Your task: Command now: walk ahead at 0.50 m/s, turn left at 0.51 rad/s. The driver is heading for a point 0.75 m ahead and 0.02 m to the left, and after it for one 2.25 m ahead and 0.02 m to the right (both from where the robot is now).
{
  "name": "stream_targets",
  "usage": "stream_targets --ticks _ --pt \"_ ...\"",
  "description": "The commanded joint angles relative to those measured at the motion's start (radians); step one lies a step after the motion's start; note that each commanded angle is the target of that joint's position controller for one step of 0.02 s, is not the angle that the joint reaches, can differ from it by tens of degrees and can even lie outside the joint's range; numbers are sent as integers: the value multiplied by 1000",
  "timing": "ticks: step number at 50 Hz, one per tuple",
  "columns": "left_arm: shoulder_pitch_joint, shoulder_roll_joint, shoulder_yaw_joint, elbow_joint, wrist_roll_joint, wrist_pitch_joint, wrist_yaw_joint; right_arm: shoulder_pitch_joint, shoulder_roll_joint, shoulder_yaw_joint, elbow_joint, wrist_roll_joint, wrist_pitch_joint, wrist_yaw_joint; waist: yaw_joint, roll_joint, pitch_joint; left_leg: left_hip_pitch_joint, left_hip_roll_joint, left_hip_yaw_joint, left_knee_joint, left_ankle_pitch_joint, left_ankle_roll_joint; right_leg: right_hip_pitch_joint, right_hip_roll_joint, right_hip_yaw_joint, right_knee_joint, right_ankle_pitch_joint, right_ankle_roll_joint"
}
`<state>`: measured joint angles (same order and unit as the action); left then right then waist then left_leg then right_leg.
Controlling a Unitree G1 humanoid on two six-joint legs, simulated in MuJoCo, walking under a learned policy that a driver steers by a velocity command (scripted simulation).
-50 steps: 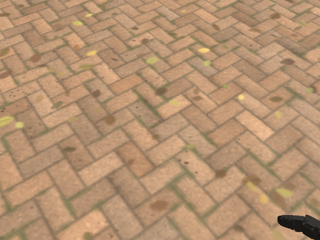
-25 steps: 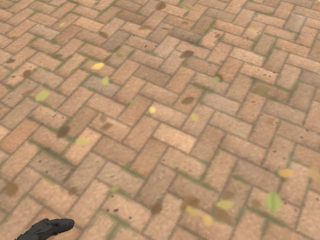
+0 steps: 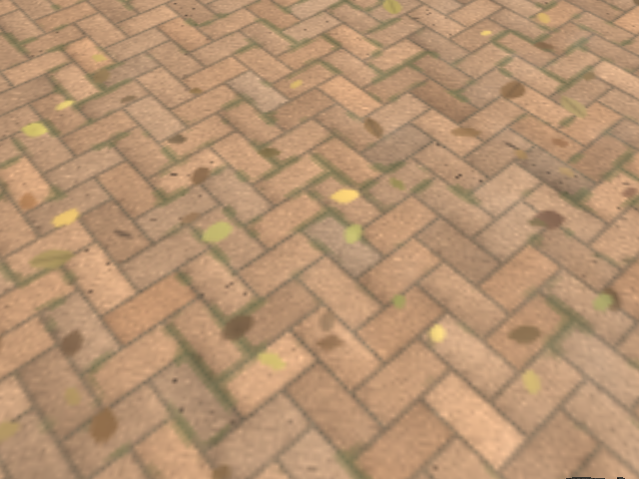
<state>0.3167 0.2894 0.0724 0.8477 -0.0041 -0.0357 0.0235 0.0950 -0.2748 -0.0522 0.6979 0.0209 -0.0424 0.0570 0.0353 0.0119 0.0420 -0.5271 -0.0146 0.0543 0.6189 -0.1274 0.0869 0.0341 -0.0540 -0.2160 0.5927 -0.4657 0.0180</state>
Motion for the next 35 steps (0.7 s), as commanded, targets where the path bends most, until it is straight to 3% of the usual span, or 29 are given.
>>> stream_targets --ticks 1,2,3,4,5,6,9,11,14,16,19,21,22,23,24,25,26,27,28,29,31,35 --pt "26 60 -15 -126 16 -68 -16 350 -290 -92 -15 5 -7 -24 -134 171 -436 953 350 -903 -272 -171 353 -733 127 259 797 -129 6" --pt "-90 132 6 -154 -27 -94 -32 332 -224 -72 -14 -5 -15 -23 -172 104 -339 898 325 -781 -312 -183 290 -831 61 336 819 -66 -19" --pt "-136 128 1 -174 -35 -108 -34 279 -196 -65 -18 -4 -20 -25 -143 48 -218 752 287 -647 -319 -128 251 -837 17 319 742 23 -37" --pt "-147 123 3 -169 -12 -112 -26 212 -169 -56 -29 -2 -21 -26 -97 -15 -136 601 245 -543 -329 -25 223 -794 -20 308 644 79 -34" --pt "-133 133 12 -163 5 -104 -21 166 -140 -46 -45 -11 -22 -30 -59 3 -103 490 215 -474 -347 83 210 -718 -45 308 578 120 -26" --pt "-115 131 15 -161 12 -91 -21 143 -131 -42 -60 -18 -21 -33 -34 24 -93 422 192 -446 -369 134 210 -665 -52 308 549 141 -13" --pt "-114 93 7 -167 21 -63 -17 148 -159 -51 -61 -12 -25 -49 -19 30 -72 307 157 -354 -395 253 213 -630 -43 274 416 210 38" --pt "-185 68 -5 -185 21 -60 -16 169 -174 -55 -50 -8 -21 -62 -41 42 -53 274 123 -296 -397 238 183 -621 -27 262 255 346 59" --pt "-287 42 -20 -199 11 -70 -31 220 -164 -50 -25 -5 -16 -69 -99 72 -50 261 96 -254 -389 130 135 -536 10 244 37 565 61" --pt "-329 57 -18 -211 0 -78 -41 258 -168 -49 -2 -3 -15 -67 -121 80 -39 301 129 -289 -379 76 130 -524 18 254 -22 604 48" --pt "-346 93 -7 -224 -1 -89 -52 283 -169 -50 18 -3 -11 -68 -117 86 -22 415 189 -355 -314 76 117 -550 17 272 -86 519 4" --pt "-296 111 2 -215 0 -94 -53 270 -174 -53 24 -6 -4 -69 -82 108 -22 459 211 -377 -262 168 99 -505 25 258 -108 435 -32" --pt "-215 128 14 -192 4 -97 -50 254 -164 -49 20 -7 -2 -69 -35 103 -56 463 179 -357 -179 297 81 -399 46 232 -143 426 -59" --pt "-88 165 30 -165 14 -101 -45 251 -131 -35 11 -14 -1 -67 23 71 -163 414 122 -309 2 336 51 -196 -8 275 -118 452 -105" --pt "56 241 48 -150 23 -100 -43 331 -74 -13 -5 -31 -7 -69 37 -99 -329 199 16 -234 318 63 0 128 -197 531 -87 445 -208" --pt "128 259 57 -101 8 -87 -56 426 -38 -1 -3 -1 -20 -66 13 -367 -386 -113 -90 -189 582 -447 -53 318 -334 957 -255 137 -330" --pt "103 166 32 -109 -16 -85 -58 336 -141 -20 1 13 -25 -65 49 -211 -267 -226 -28 -244 668 -421 -47 250 -317 960 -310 -79 -290" --pt "33 129 19 -120 -10 -79 -53 217 -168 -29 -26 12 -27 -64 54 -123 -143 -255 16 -205 659 -325 -42 122 -280 814 -322 -39 -249" --pt "-18 115 9 -128 3 -73 -52 163 -154 -25 -39 -2 -29 -64 35 -67 -77 -231 55 -172 619 -255 -46 4 -239 709 -341 88 -239" --pt "-48 97 2 -128 10 -71 -51 148 -139 -27 -44 -13 -31 -61 11 -66 -43 -201 86 -165 557 -204 -51 -72 -205 641 -362 187 -237" --pt "-61 79 -6 -121 13 -75 -49 182 -104 -24 -34 -10 -28 -57 -23 -111 -54 -125 112 -148 489 -161 -62 -132 -159 547 -396 316 -232" --pt "-31 126 6 -89 -1 -75 -38 108 -65 -11 -58 -19 -23 -57 -15 -83 -32 -163 128 -112 306 -58 -99 -151 -156 437 -443 495 -255"
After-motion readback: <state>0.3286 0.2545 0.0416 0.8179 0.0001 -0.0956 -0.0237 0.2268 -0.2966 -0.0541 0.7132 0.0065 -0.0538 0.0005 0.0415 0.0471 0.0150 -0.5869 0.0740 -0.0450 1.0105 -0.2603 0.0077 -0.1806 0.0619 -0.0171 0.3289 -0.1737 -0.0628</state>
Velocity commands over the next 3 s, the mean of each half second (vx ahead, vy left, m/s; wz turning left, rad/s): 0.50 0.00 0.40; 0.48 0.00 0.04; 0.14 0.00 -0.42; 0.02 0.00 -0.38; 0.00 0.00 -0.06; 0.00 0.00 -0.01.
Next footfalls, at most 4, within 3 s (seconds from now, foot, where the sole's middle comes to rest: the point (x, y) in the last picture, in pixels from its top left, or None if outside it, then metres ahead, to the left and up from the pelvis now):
0.46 right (390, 473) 0.46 -0.10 -0.75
0.98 left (250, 357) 0.70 0.21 -0.75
1.46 right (368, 361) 0.70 -0.05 -0.75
1.90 left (260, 327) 0.78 0.19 -0.75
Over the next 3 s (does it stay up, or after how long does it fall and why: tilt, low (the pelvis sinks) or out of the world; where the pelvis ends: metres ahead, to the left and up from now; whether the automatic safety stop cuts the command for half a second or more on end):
stays up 0.70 0.08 0.02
